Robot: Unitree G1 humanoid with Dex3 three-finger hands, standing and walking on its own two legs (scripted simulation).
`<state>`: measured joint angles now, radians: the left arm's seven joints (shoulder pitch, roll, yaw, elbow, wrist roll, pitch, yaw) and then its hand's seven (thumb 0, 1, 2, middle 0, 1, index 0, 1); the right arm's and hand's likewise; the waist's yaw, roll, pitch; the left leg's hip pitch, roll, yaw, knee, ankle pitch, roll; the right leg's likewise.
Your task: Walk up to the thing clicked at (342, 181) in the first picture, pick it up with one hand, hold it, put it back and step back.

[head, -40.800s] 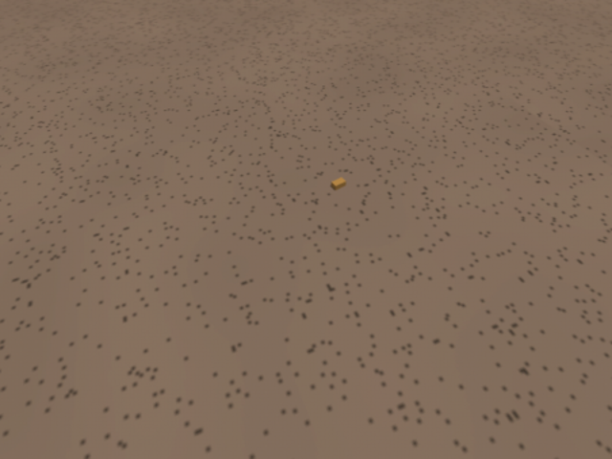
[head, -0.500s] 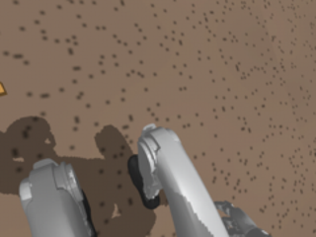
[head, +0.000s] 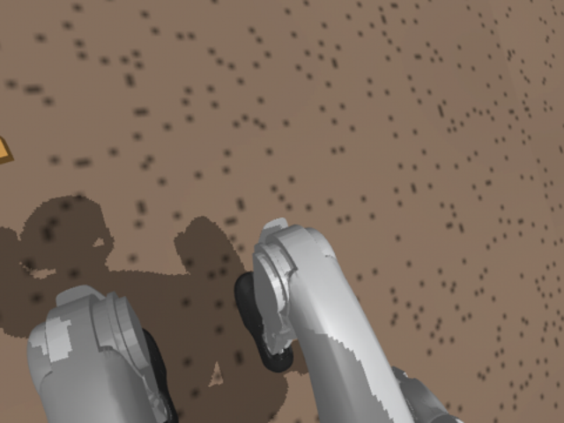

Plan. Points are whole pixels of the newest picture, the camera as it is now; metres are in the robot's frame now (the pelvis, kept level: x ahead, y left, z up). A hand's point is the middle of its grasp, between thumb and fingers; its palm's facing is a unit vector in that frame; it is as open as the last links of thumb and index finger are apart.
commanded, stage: home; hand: left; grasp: from above
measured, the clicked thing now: out of the picture +0.54 +0.30 -0.32
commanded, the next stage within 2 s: none
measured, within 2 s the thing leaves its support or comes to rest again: neither
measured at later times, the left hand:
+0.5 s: hand out of the picture +0.38 +0.31 +0.02, palm faces -0.25 -0.63 -0.73, open 7.5 cm
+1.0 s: hand out of the picture +0.27 +0.23 +0.22, palm faces +0.18 -0.95 -0.26, open 7.4 cm
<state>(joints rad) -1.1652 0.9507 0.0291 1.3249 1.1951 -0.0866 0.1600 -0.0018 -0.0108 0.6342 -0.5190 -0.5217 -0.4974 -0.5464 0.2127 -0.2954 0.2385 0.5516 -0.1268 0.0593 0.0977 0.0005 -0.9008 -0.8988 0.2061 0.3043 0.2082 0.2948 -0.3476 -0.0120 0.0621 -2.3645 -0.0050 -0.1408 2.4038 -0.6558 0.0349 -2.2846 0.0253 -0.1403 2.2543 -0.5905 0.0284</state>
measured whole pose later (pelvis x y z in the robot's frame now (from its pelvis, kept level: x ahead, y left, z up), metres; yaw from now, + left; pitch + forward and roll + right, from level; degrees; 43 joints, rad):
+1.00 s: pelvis +0.05 +0.00 +0.31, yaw +10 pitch +21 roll -3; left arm 0.09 0.27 0.06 0.25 -0.02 0.34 0.08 0.01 0.90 0.90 -0.21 -0.30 -0.20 -0.30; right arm 0.19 -0.22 0.04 0.56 0.05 -0.09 -0.11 0.01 -0.91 -0.90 0.21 0.30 0.21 0.29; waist -0.08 0.03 -0.18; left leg -1.17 0.01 -0.07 1.36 -0.56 0.00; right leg -1.14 0.03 -0.06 1.29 -0.52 -0.01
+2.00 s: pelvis +0.09 +0.01 +0.38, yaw +11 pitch +10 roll -3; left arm 0.50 0.23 0.03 -0.11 -0.06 0.43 0.02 0.01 0.90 0.90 -0.20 -0.29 -0.20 -0.30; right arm 0.31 -0.22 0.04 0.53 0.01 -0.22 -0.18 0.01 -0.90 -0.90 0.21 0.30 0.21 0.29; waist -0.04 0.04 -0.16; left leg -0.68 0.00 -0.06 1.00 -0.49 0.01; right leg -0.65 0.02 -0.05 0.93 -0.45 0.00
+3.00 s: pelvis +0.09 +0.01 +0.38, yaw +11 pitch +10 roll -3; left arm 0.50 0.23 0.03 -0.11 -0.06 0.43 0.02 0.01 0.90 0.90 -0.20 -0.30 -0.20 -0.30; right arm 0.30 -0.22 0.03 0.53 0.01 -0.24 -0.18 0.01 -0.90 -0.90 0.21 0.30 0.21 0.29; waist -0.04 0.04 -0.17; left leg -0.69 0.00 -0.06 1.01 -0.50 0.01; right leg -0.65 0.02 -0.05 0.93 -0.46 0.00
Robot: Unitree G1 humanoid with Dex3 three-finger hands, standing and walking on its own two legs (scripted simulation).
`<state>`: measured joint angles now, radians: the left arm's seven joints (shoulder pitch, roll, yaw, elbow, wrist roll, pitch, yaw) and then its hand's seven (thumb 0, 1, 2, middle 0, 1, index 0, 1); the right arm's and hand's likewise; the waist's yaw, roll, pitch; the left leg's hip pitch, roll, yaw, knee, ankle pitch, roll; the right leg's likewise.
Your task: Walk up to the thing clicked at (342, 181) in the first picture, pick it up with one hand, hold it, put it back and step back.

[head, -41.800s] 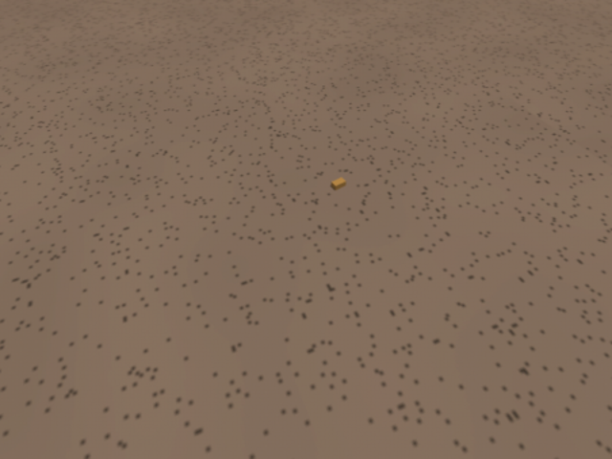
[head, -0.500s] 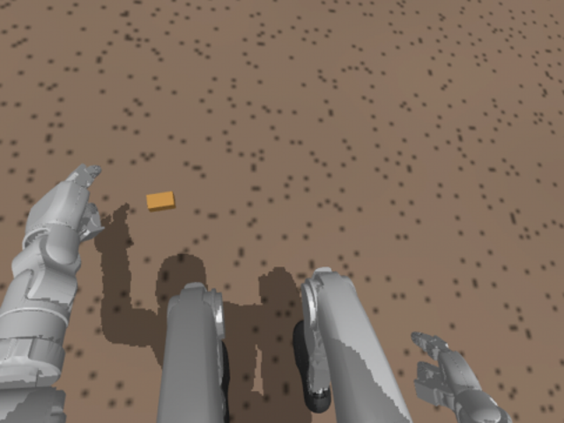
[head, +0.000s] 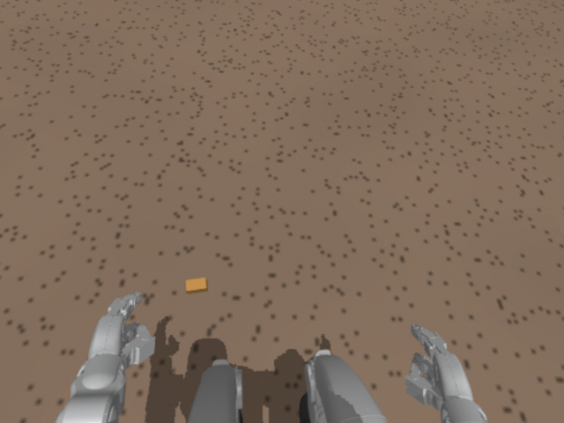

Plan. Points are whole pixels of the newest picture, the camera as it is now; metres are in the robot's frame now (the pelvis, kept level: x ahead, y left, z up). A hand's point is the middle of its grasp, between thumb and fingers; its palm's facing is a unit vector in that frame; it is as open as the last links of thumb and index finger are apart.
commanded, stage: home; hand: left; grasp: from above
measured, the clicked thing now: (196, 285) +0.54 +0.21 -0.63
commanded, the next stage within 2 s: none
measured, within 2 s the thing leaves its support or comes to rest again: neither
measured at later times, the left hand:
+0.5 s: hand (120, 384) +0.19 +0.19 +0.03, palm faces +0.10 -0.98 -0.20, open 7.4 cm
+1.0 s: hand (120, 379) +0.20 +0.19 +0.03, palm faces +0.08 -0.98 -0.19, open 7.4 cm
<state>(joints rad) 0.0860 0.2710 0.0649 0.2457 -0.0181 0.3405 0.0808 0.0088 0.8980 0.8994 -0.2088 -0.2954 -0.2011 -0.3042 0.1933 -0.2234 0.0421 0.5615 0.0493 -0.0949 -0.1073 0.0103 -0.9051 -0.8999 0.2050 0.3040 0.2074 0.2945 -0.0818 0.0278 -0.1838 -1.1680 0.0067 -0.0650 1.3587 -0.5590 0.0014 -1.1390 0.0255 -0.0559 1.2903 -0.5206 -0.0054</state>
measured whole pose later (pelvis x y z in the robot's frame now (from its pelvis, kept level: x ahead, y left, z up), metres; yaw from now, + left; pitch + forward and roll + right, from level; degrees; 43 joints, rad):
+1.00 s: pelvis +0.04 +0.00 +0.07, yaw +2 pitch +10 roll -3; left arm 0.50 0.23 0.03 -0.11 -0.06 0.43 0.02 0.01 0.90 0.90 -0.20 -0.29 -0.20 -0.30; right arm 0.31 -0.22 0.04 0.53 0.01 -0.22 -0.18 0.01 -0.90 -0.90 0.21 0.30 0.21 0.29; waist -0.04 0.04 -0.16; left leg -0.68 0.00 -0.06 1.00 -0.49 0.01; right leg -0.65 0.02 -0.05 0.93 -0.45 0.00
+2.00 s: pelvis +0.04 +0.00 +0.07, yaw +1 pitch +10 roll -3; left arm 0.50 0.23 0.03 -0.11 -0.06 0.43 0.02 0.01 0.90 0.90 -0.20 -0.30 -0.20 -0.30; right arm 0.30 -0.22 0.03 0.53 0.01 -0.24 -0.18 0.01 -0.90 -0.90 0.21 0.30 0.21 0.29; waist -0.04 0.04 -0.17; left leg -0.69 0.00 -0.06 1.01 -0.50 0.01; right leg -0.65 0.02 -0.05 0.93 -0.46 0.00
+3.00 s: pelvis +0.04 +0.02 +0.13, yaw +1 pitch -4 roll +0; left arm 0.21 0.27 0.04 1.04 0.03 0.02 0.03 0.01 0.90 0.90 -0.21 -0.30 -0.20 -0.30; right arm 0.19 -0.27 -0.04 1.04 -0.04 0.00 -0.03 0.01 -0.91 -0.90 0.20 0.30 0.21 0.30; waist 0.03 0.00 0.06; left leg -0.15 -0.05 -0.01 0.45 -0.24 0.03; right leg -0.15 -0.03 0.00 0.45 -0.23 0.03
